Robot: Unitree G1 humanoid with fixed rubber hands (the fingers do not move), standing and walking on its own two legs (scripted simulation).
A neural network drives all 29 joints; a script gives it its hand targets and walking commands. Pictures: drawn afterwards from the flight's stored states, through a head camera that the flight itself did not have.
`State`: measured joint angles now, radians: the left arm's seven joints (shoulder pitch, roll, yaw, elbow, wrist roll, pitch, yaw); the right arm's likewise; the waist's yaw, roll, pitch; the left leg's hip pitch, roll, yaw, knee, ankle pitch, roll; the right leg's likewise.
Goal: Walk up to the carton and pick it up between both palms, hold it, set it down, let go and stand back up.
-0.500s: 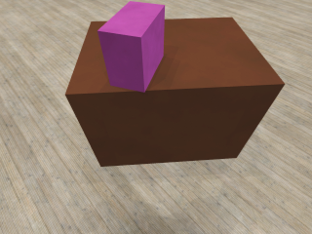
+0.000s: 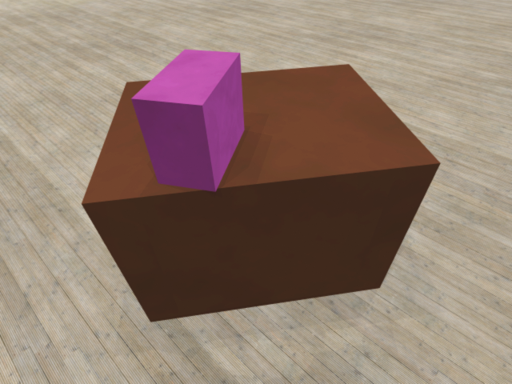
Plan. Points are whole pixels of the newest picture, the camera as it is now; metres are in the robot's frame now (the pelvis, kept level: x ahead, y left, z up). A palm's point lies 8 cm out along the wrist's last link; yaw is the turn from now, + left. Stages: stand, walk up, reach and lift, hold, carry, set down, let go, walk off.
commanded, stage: walk up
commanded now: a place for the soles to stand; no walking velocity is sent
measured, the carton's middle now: (199, 117) +0.77 +0.15 +0.05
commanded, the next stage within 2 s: none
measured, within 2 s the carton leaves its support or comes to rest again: neither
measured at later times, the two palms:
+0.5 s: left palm out of the picture +0.17 +0.37 -0.10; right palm (403, 345) +0.23 -0.25 -0.09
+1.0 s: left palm (28, 331) +0.27 +0.44 -0.12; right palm (351, 264) +0.40 -0.20 -0.10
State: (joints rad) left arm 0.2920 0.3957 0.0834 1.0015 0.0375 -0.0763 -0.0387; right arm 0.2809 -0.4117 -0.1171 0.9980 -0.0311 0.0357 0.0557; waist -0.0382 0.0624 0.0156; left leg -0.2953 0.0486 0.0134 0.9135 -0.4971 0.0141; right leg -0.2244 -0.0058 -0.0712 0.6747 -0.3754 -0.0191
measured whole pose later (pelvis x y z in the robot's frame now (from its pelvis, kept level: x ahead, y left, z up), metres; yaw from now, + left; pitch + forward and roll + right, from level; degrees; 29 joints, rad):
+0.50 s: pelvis +0.13 +0.05 +0.00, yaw +5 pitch -3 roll +1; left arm 0.29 0.41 0.03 0.89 0.02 -0.07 -0.04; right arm 0.25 -0.36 -0.07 0.82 -0.02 -0.05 0.06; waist -0.02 -0.04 0.08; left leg -0.32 -0.03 0.09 0.65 -0.27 0.07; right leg -0.47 -0.10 -0.04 0.94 -0.42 -0.02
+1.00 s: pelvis +0.28 +0.11 -0.01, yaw +8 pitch -3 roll +0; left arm 0.29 0.44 0.03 0.93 0.00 -0.03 0.00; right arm 0.26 -0.40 -0.08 0.88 0.00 -0.08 0.03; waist 0.00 -0.03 0.07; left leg -0.37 0.01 0.08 0.80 -0.39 0.03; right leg -0.47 -0.05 0.05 1.17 -0.50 -0.04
